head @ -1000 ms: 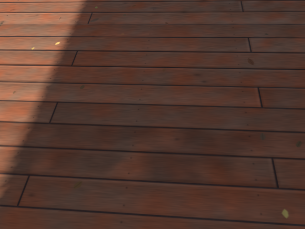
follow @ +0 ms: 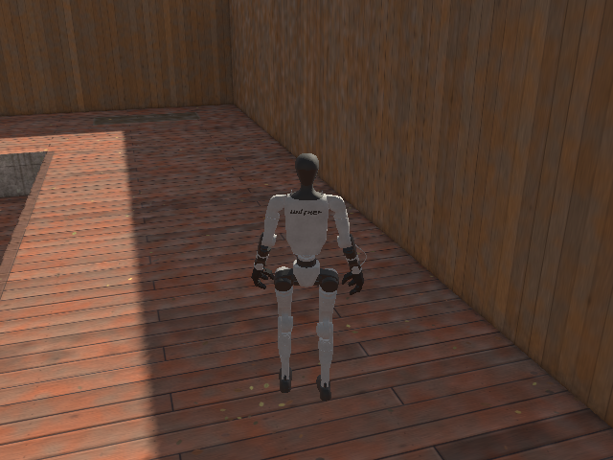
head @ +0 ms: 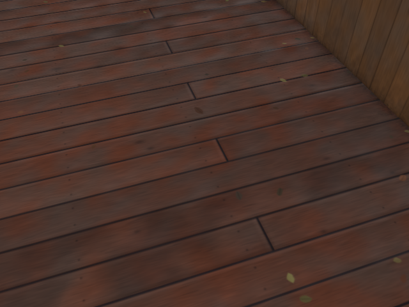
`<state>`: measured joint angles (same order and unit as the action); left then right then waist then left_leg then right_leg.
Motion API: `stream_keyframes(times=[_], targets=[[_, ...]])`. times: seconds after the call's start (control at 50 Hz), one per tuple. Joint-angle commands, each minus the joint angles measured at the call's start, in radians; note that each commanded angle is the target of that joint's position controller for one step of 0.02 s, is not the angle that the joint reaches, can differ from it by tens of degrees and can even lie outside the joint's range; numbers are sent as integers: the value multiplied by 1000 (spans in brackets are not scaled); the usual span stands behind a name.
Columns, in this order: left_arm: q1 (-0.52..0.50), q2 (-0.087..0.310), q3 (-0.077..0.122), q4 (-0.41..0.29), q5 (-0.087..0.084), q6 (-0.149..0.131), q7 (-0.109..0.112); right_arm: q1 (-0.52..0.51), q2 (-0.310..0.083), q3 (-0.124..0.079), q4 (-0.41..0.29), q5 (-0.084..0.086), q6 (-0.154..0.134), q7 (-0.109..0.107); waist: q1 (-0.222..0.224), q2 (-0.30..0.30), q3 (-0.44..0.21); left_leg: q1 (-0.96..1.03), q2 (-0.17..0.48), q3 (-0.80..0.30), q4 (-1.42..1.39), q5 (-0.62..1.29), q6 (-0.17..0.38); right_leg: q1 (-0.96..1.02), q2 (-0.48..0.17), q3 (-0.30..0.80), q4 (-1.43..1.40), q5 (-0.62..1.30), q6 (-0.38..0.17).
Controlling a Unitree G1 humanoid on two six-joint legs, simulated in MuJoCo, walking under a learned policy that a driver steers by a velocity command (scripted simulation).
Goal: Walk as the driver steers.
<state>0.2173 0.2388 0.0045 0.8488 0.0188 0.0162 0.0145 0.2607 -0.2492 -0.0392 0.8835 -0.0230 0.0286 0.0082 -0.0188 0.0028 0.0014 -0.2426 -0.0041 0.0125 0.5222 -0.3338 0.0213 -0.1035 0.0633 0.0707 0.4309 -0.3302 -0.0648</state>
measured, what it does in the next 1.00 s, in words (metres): walks ahead: left foot, then right foot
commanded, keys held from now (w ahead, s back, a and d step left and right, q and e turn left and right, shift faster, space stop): w+shift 0.72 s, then w+q+shift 0.28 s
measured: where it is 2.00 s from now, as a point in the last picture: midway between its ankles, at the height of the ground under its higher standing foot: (137, 122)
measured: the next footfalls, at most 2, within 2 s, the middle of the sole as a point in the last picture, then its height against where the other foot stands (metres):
left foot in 0.20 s outside the picture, level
right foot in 0.70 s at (225, 304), level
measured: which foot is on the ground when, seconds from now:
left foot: up 0.00-0.18, down 0.20-0.72, up 0.74-1.00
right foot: down 0.00-0.20, up 0.22-0.68, down 0.70-1.00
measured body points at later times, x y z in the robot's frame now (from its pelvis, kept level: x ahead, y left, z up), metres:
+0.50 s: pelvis +0.20 +0.06 +0.00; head +0.21 +0.08 +0.45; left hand +0.39 +0.30 -0.11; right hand +0.12 -0.18 -0.13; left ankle +0.08 +0.13 -0.74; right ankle +0.34 -0.09 -0.67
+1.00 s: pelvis +0.64 +0.03 -0.01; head +0.66 +0.04 +0.44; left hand +0.55 +0.28 -0.15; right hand +0.83 -0.20 -0.12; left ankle +0.80 +0.18 -0.66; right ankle +0.52 -0.04 -0.74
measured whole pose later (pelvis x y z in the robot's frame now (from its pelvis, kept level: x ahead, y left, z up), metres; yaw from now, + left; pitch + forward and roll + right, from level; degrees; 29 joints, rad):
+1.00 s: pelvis +0.64 +0.03 -0.01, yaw +9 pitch +0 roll -2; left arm 0.47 0.25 0.04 1.01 0.02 -0.13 -0.02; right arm 0.13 -0.26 -0.03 0.82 -0.01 -0.03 0.06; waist 0.03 0.03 0.02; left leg -0.81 0.12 0.02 1.01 0.03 0.11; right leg 0.11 0.10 -0.22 0.20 -0.33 -0.07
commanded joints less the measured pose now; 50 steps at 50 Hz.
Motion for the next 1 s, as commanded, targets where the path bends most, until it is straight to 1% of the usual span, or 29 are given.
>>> stream_keyframes(times=[0.02,0.06,0.1,0.14,0.16,0.18,0.2,0.22,0.24,0.26,0.28,0.3,0.34,0.46,0.54,0.58,0.64,0.66,0.68,0.7,0.72,0.74,0.76,0.78,0.8,0.84,0.88,0.94,1.0], targets=[[75,214,67,-19,2,-7,-5,-181,-110,-30,-123,3,-16,13,90,-172,227,-344,28,18,248,-87,21,-91,-355,466,-379,-548,-199],[41,192,69,-22,4,-36,-6,-145,-113,-35,-114,0,-40,24,51,-102,154,-404,65,-14,275,-32,19,35,-342,392,-356,-339,-191],[0,195,76,-24,-4,-61,-10,-105,-103,-34,-99,3,-58,36,20,-114,79,-257,54,11,178,0,22,13,-278,258,-338,-230,-158],[-33,203,82,-23,-8,-74,-16,-66,-96,-34,-90,11,-60,37,-11,-142,84,-44,35,54,63,11,33,-136,-252,185,-319,-225,-141],[-56,203,84,-24,-12,-74,-17,5,-92,-36,-65,12,-61,32,-51,-106,90,93,15,94,-7,79,34,-231,-237,154,-271,-250,-136],[-67,194,83,-25,-7,-73,-18,104,-106,-44,-27,7,-65,23,-96,-35,78,244,-23,127,-34,63,30,-334,-207,125,-174,-264,-131],[-82,153,69,-33,13,-79,-19,268,-142,-58,24,2,-79,9,-171,82,34,447,12,47,-72,-33,43,-474,-146,64,69,-184,-113],[-122,33,33,-87,7,-92,-24,401,-253,-75,35,-26,-96,-4,-217,370,-40,527,303,-426,-299,-466,111,-634,-10,-79,527,-175,-58],[-124,56,37,-110,0,-98,-27,294,-213,-57,18,-32,-96,6,-123,246,21,406,395,-784,-438,-644,171,-775,36,50,701,-120,-73],[-118,102,46,-107,2,-98,-33,174,-210,-58,-18,-17,-94,8,-54,111,83,335,401,-689,-402,-587,173,-818,-59,79,765,-3,-79],[-94,136,52,-85,11,-99,-47,116,-178,-51,-38,-6,-103,13,-23,33,57,291,342,-565,-375,-465,151,-761,-105,62,743,83,-65],[-58,137,54,-69,22,-96,-57,96,-166,-44,-42,0,-111,14,4,35,31,256,295,-469,-392,-388,133,-701,-137,32,704,117,-43],[-65,124,48,-59,35,-76,-74,124,-132,-30,-20,2,-126,7,5,77,47,205,235,-360,-446,-286,125,-671,-159,-17,697,185,-2],[-291,95,32,-132,21,-54,-77,273,-102,-22,52,17,-144,8,-45,38,156,231,179,-174,-525,31,155,-789,-159,-113,513,321,45],[-405,65,12,-177,11,-61,-84,301,-89,-13,79,16,-153,-1,-60,55,187,259,179,-86,-582,295,152,-682,-135,-175,289,398,17],[-426,65,8,-194,11,-64,-81,304,-101,-13,98,16,-153,-7,-51,63,180,340,195,-42,-567,515,151,-632,-114,-199,210,377,-17],[-331,96,17,-182,12,-68,-56,289,-154,-19,116,2,-146,-16,22,127,65,431,224,19,-339,1239,128,-402,-2,-252,171,240,-78],[-191,133,32,-146,10,-71,-45,280,-183,-26,123,-10,-135,-24,93,157,-19,440,238,25,-161,1385,119,-262,30,-238,179,170,-98],[37,172,52,-76,5,-74,-31,249,-209,-35,122,-16,-120,-31,195,166,-126,383,237,37,94,1381,111,-37,46,-221,150,118,-117],[255,227,76,-16,18,-77,-14,212,-183,-32,103,-18,-117,-31,283,125,-229,163,198,40,417,1116,107,262,-71,-90,146,4,-146],[312,317,107,1,53,-81,-5,289,-12,4,55,21,-128,0,179,-163,-348,-264,24,13,827,265,79,561,-378,433,50,-447,-242],[266,274,102,1,34,-84,-23,256,-70,-9,46,34,-146,4,164,-152,-377,-424,-49,-139,957,-93,114,547,-449,809,-173,-589,-238],[147,223,96,6,31,-91,-27,121,-106,-20,7,39,-145,-3,123,-88,-158,-506,26,-131,959,34,130,377,-403,616,-197,-487,-190],[93,153,82,6,27,-104,-31,90,-97,-14,-1,36,-145,0,92,8,-64,-468,75,-114,897,115,130,201,-390,451,-217,-306,-170],[60,118,73,14,29,-113,-29,88,-76,-12,7,26,-134,6,49,29,-9,-419,105,-113,850,131,126,73,-355,333,-244,-205,-136],[69,57,50,50,19,-129,-26,128,-28,-3,8,0,-95,29,-15,-35,44,-344,142,-118,799,137,100,-93,-307,164,-303,-124,-85],[89,69,52,73,-2,-149,-29,56,-13,1,-26,-3,-67,42,-30,-45,109,-424,161,-98,773,180,82,-128,-283,26,-348,-8,-52],[116,63,47,81,3,-165,-36,-104,-9,11,-92,12,-60,51,-8,-47,168,-454,135,-10,595,356,80,-166,-193,-204,-385,273,12],[185,72,37,98,-6,-172,-23,-232,-13,21,-140,17,-72,62,20,-10,184,-423,83,114,364,467,97,-82,-169,-315,-385,643,42]])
